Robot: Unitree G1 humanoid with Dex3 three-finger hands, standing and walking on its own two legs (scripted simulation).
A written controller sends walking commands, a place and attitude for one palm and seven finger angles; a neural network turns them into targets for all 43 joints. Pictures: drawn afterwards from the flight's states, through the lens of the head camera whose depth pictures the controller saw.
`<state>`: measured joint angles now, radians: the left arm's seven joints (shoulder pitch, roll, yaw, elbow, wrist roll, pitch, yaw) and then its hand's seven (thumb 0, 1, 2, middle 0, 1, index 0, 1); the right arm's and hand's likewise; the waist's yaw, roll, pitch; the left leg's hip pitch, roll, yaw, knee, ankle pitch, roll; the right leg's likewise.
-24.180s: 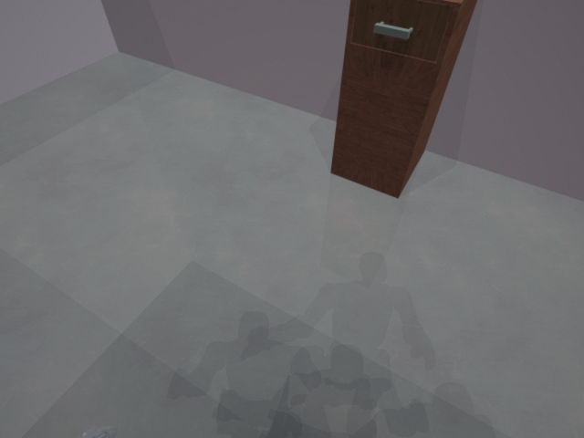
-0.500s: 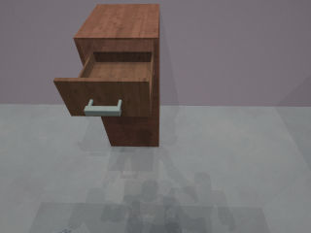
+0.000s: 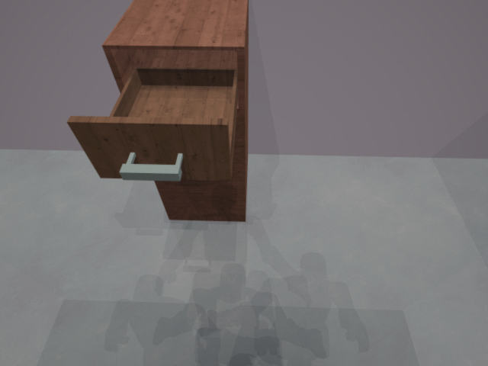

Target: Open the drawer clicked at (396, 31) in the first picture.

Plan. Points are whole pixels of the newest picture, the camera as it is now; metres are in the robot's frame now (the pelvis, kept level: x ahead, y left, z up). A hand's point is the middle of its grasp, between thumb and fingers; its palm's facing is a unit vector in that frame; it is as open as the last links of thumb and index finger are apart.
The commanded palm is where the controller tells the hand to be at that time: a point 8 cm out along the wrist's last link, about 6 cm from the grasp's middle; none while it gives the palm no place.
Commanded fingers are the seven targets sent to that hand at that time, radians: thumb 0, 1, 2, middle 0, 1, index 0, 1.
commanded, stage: look to check the result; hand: left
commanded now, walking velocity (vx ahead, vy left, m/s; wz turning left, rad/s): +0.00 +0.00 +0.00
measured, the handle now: (153, 164) +0.51 +0.23 -0.01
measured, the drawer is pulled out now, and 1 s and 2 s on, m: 0.30 0.30 0.30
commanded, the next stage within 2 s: stand and wait in 0.14 s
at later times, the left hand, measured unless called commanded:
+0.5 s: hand out of the picture +0.11 +0.24 -0.15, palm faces -0.04 -0.93 -0.35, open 7.4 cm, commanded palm none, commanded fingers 0.00 0.90 0.90 -0.20 -0.30 -0.20 -0.30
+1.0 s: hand out of the picture +0.10 +0.24 -0.16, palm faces -0.05 -0.94 -0.35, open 7.4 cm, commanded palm none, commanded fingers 0.00 0.90 0.90 -0.20 -0.30 -0.20 -0.30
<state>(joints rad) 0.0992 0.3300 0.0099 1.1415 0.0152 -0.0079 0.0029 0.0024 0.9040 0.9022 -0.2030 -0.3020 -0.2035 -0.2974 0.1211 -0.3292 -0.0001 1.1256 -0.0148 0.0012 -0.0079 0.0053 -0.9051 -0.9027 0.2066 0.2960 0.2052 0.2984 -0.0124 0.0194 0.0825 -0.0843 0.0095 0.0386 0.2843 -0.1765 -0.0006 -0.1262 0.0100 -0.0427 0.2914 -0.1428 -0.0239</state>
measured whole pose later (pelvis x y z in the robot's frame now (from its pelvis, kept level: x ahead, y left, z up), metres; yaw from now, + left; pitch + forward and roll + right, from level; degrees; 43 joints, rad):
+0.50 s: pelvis +0.02 -0.01 +0.00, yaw +0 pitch -1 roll +0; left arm 0.07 0.33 0.01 1.12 0.02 -0.02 0.01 0.00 0.90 0.90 -0.20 -0.30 -0.20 -0.30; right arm 0.10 -0.34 0.00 1.12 -0.02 0.00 -0.01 0.00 -0.90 -0.90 0.21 0.30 0.21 0.30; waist -0.02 0.02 0.07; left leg -0.06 0.02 0.04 0.27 -0.20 -0.01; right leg -0.11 0.02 -0.04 0.29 -0.17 -0.03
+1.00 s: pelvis +0.02 -0.01 +0.00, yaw -1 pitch -1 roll +0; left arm 0.09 0.33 0.01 1.12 0.01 -0.01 0.01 0.00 0.90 0.90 -0.20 -0.30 -0.20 -0.30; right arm 0.11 -0.33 0.00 1.12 -0.01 0.00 -0.01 0.01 -0.90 -0.90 0.21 0.30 0.21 0.30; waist -0.01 0.02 0.07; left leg -0.05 0.02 0.05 0.27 -0.20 -0.01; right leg -0.10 0.03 -0.03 0.28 -0.16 -0.03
